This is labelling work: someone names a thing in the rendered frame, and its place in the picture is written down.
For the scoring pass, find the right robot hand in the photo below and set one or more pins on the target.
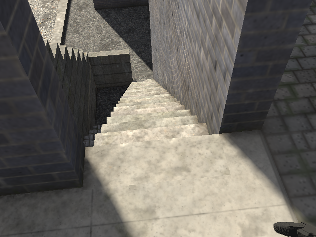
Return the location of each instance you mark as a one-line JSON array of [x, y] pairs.
[[295, 229]]

